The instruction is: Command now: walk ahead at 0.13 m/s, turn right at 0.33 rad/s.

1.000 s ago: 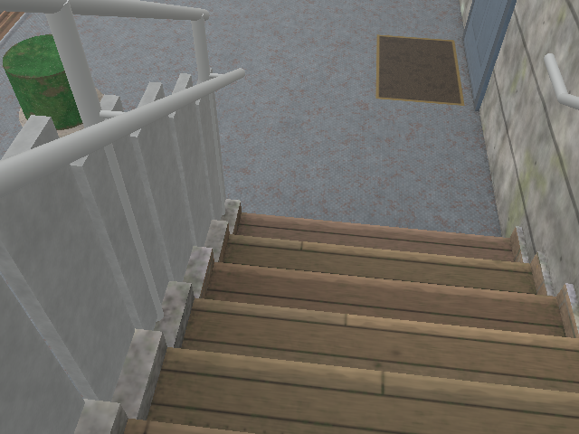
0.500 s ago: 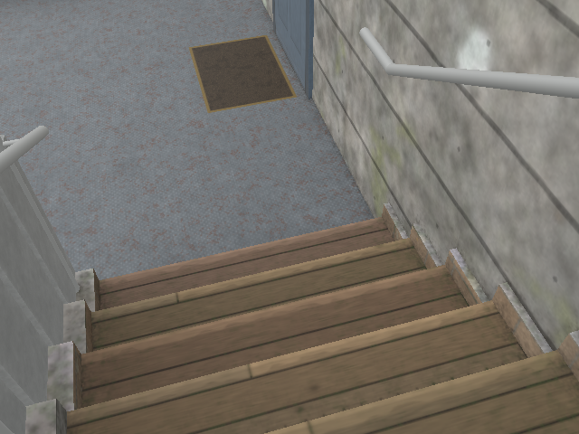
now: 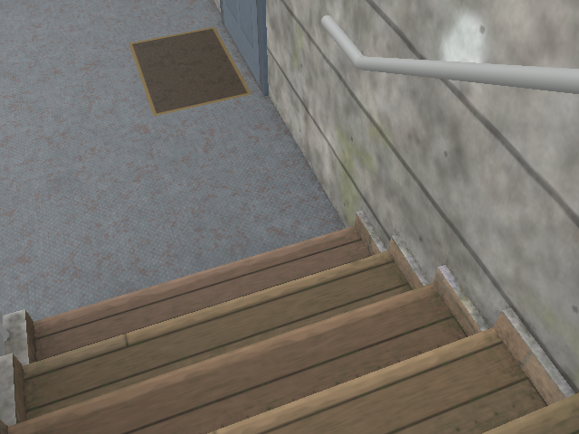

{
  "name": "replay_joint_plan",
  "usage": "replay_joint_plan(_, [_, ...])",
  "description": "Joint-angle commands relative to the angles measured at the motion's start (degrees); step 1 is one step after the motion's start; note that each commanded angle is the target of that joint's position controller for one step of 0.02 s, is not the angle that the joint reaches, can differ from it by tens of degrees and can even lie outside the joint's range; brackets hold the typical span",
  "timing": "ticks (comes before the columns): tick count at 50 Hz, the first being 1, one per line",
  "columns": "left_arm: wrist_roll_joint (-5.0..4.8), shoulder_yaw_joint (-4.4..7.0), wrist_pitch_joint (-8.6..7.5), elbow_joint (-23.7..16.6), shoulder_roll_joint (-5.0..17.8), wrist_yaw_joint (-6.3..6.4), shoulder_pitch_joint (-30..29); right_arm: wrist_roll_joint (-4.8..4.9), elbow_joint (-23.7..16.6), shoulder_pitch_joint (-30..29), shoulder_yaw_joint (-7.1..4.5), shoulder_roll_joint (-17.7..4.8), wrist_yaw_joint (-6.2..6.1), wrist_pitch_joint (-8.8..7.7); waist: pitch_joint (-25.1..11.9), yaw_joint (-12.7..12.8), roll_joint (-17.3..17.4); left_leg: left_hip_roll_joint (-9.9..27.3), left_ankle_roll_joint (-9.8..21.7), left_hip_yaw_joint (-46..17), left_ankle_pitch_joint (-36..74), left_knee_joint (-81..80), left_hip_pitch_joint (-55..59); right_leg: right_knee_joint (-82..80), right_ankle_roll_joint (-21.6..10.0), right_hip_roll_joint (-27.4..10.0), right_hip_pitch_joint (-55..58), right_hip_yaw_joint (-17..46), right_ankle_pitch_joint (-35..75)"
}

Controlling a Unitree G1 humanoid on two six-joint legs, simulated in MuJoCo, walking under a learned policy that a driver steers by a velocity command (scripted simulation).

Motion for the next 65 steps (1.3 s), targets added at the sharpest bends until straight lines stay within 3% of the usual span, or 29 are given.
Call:
replay_joint_plan(1, [-1.75,1.45,0.13,-5.02,9.06,0.67,-0.53,0.15,0.41,9.50,-1.43,-5.03,0.15,1.19,6.10,-5.09,-4.68,-0.04,-0.07,1.64,-1.87,-12.06,15.36,-3.74,-8.27,-12.41,-10.51,17.69,25.13])
replay_joint_plan(3, [-3.92,0.84,2.38,-3.77,10.21,0.79,0.20,1.51,3.96,14.35,-3.29,-8.20,-0.15,1.63,4.68,-5.92,-2.52,2.58,4.34,3.26,9.28,-27.65,22.30,7.55,-5.34,-11.57,-4.32,18.47,24.03])
replay_joint_plan(4, [-1.93,0.23,2.37,-2.67,10.40,-2.21,2.77,1.66,7.38,28.00,-5.44,-12.23,-0.54,0.79,-4.93,-11.61,2.43,5.58,11.04,3.41,22.55,-17.32,43.82,22.99,-0.76,-7.33,-12.70,12.00,31.00])
replay_joint_plan(5, [-2.25,-0.14,2.03,0.10,3.50,-5.06,18.33,2.52,6.29,30.07,-5.78,-16.36,1.69,1.19,-24.04,-6.43,20.49,18.07,26.61,-6.20,54.68,3.92,71.44,53.60,6.84,1.55,-30.44,-2.11,-15.65])
replay_joint_plan(6, [-7.70,3.26,5.82,-2.35,12.52,2.06,4.57,6.54,8.66,31.64,-4.44,-7.10,2.64,1.25,-20.30,-9.97,-0.49,20.02,17.57,-9.45,59.55,9.20,66.91,60.65,1.20,-3.24,-40.14,-6.71,-22.68])
replay_joint_plan(7, [-6.64,2.29,6.83,-5.03,9.64,4.09,-1.91,7.97,8.20,29.54,-4.76,-9.27,1.45,1.39,-18.98,-9.25,-0.48,20.10,19.10,-12.23,43.11,5.38,61.24,65.21,0.33,-4.35,-42.52,-6.26,-16.72])
replay_joint_plan(8, [-2.59,0.15,5.20,-13.83,6.74,1.52,-4.80,0.59,2.44,20.65,-5.27,-18.50,2.87,1.16,-14.95,-8.46,14.97,21.19,28.17,-26.12,21.69,-1.94,47.11,73.60,5.48,-2.59,-46.72,0.34,-11.42])
replay_joint_plan(9, [-1.95,1.44,4.53,-12.96,9.39,0.68,-8.40,-1.27,3.01,20.00,-4.62,-14.21,3.19,0.42,-6.33,-8.34,1.94,21.20,25.93,-24.92,7.19,-6.86,35.52,65.19,5.61,-6.11,-47.27,3.66,-1.53])
replay_joint_plan(10, [-2.14,0.52,4.53,-11.65,7.02,0.94,-6.10,-1.91,3.16,20.32,-2.89,-10.20,3.09,0.24,-1.07,-5.69,-3.19,19.72,23.63,-21.78,1.18,-8.64,22.49,59.85,5.98,-8.82,-42.47,4.81,4.20])
replay_joint_plan(12, [-1.94,-1.32,5.25,-10.60,1.61,1.32,-0.64,-0.80,5.07,22.18,-0.87,-3.91,0.59,-0.97,1.51,-2.60,0.63,8.87,19.01,-16.10,-11.61,-11.53,9.01,57.19,4.43,-9.47,-35.15,0.27,13.66])
replay_joint_plan(14, [-1.70,-1.34,5.72,-15.28,3.85,1.30,-6.13,0.83,1.93,18.18,-1.30,-8.13,-0.91,-2.04,-0.62,-2.64,2.17,5.78,17.80,-17.10,-15.08,-12.29,5.52,64.14,6.07,-7.25,-34.89,-3.42,13.34])
replay_joint_plan(17, [-2.84,-1.90,5.24,-19.52,5.06,2.18,-11.58,-0.68,3.33,27.13,-0.56,-6.89,-3.02,-2.19,-2.81,-8.03,0.81,6.08,18.41,-19.64,-14.70,-6.28,16.78,64.20,8.86,-9.85,-47.85,-0.18,20.04])
replay_joint_plan(23, [-0.40,-2.26,5.65,-21.04,3.64,2.62,-16.39,0.89,4.30,33.41,0.16,-4.33,-2.69,-1.58,0.52,-11.35,3.79,2.23,16.89,-24.80,-34.87,-5.56,17.45,56.43,7.73,-12.02,-52.44,-2.56,25.82])
replay_joint_plan(30, [-0.03,-1.83,6.14,-23.00,1.83,2.20,-22.40,1.55,4.90,36.60,-1.05,-4.24,-3.35,-2.33,-2.29,-14.06,5.30,4.50,16.85,-34.01,-40.43,-3.72,20.39,50.74,6.04,-12.50,-52.38,-1.18,19.65])
replay_joint_plan(40, [-2.80,-2.20,6.88,-30.05,3.09,1.50,-24.83,3.26,4.12,33.36,-3.30,-7.19,-7.80,-1.93,-2.20,-11.34,7.59,2.40,11.06,-36.48,-41.92,-7.64,4.29,28.42,1.73,-8.31,-28.64,-2.05,1.29])
replay_joint_plan(42, [-3.85,-0.53,6.48,-27.55,7.68,2.39,-10.83,0.31,-1.77,20.72,-2.32,-4.23,-6.77,-1.10,-1.26,-3.00,-1.52,-2.55,8.82,-32.74,-54.53,-0.08,-26.07,18.21,-6.85,-13.44,-7.21,13.35,-11.89])
replay_joint_plan(43, [-3.69,0.80,6.25,-22.75,10.81,3.58,6.72,-1.11,-8.81,2.65,-1.22,-4.44,-6.44,0.34,0.56,9.55,-14.02,-10.81,5.26,-24.71,-62.50,6.89,-54.06,-7.79,-16.73,-21.16,15.46,31.66,-27.34])
replay_joint_plan(44, [-1.39,1.32,4.15,-19.33,12.79,3.53,16.26,-3.19,-13.58,-10.57,1.51,0.21,-6.15,2.12,4.53,17.36,-23.06,-15.85,0.12,-21.57,-55.02,17.34,-75.61,-30.05,-24.76,-30.22,23.82,65.08,-45.08])
replay_joint_plan(45, [0.25,0.74,2.39,-20.91,12.11,2.47,10.29,-0.53,-13.78,-17.95,2.90,1.53,-4.88,2.14,8.73,17.34,-18.58,-14.86,-2.19,-24.75,-43.07,24.01,-76.38,-33.53,-22.83,-27.85,14.51,71.58,-43.48])
replay_joint_plan(46, [1.80,0.08,2.70,-23.54,10.88,0.91,-0.19,1.16,-11.43,-12.27,2.71,0.95,-5.02,1.49,6.42,10.34,-16.43,-14.62,-1.51,-24.38,-37.49,28.07,-65.51,-32.47,-20.95,-26.27,2.61,60.32,-34.44])
replay_joint_plan(47, [2.04,0.14,2.88,-24.74,9.17,0.16,-9.24,0.85,-7.55,-1.84,2.09,-0.53,-5.40,0.85,2.38,1.98,-17.56,-14.74,-0.61,-18.25,-33.11,34.77,-50.36,-30.28,-19.95,-23.84,-9.02,45.56,-25.69])
replay_joint_plan(49, [1.84,1.11,2.03,-25.44,8.64,0.84,-24.84,-5.07,-0.37,17.79,-0.01,-4.18,-3.49,3.05,-1.56,-13.68,-4.74,-15.41,0.87,1.63,-16.31,55.85,-13.59,-23.60,-13.04,-19.18,-40.35,18.69,-20.25])
replay_joint_plan(51, [0.76,0.18,-0.62,-23.97,7.27,0.21,-33.35,-4.45,-1.57,19.77,-0.29,-3.69,-0.11,4.55,0.02,-19.49,-1.61,-10.36,2.22,1.68,-10.43,64.66,-4.47,-22.42,-7.76,-18.53,-46.72,10.48,-13.90])
replay_joint_plan(54, [-1.30,0.08,-3.39,-15.67,8.37,3.12,-18.85,-1.94,-6.58,10.11,-0.39,-5.85,2.85,3.40,4.17,-11.48,0.56,-3.96,1.55,3.77,-4.97,45.93,-12.33,-16.39,-4.73,-17.62,-29.09,6.29,-8.88])
replay_joint_plan(56, [-0.99,0.27,-4.48,-9.47,10.79,5.23,-3.61,-3.09,-13.23,-10.99,0.51,-5.88,3.46,2.89,2.87,2.02,-6.00,-0.73,0.84,2.44,-2.86,27.04,-36.48,-14.23,-5.76,-22.52,2.63,13.72,-10.75])
replay_joint_plan(58, [-1.50,-1.12,-3.45,-3.08,7.38,6.25,11.25,-4.26,-16.44,-24.16,1.23,-3.32,3.68,3.22,2.61,11.30,-12.20,-1.08,1.40,1.26,-5.18,9.29,-49.94,-16.34,-9.72,-26.64,23.36,22.09,-11.40])
replay_joint_plan(60, [-0.74,-1.74,-1.78,-2.27,7.32,4.76,9.90,-4.07,-15.91,-23.64,0.87,-3.43,4.18,3.08,1.19,9.12,-13.56,-3.13,3.31,6.76,-8.82,4.30,-38.24,-25.00,-12.18,-27.44,14.65,21.63,-12.59])
replay_joint_plan(64, [2.65,-1.47,-2.59,-4.64,10.22,1.41,-3.97,-2.32,-12.59,-13.17,0.86,-3.31,3.69,1.92,0.50,-0.84,-8.81,-5.27,4.95,12.33,-0.40,13.42,6.32,-26.81,-6.54,-22.15,-20.60,3.03,-9.72])
replay_joint_plan(65, [1.96,-1.48,-3.02,-4.28,10.70,1.73,-5.53,-2.02,-12.10,-11.88,0.62,-3.79,3.53,1.63,1.51,-1.97,-7.02,-5.40,4.61,11.63,-2.57,12.21,8.56,-24.72,-5.43,-21.82,-20.45,1.61,-7.65])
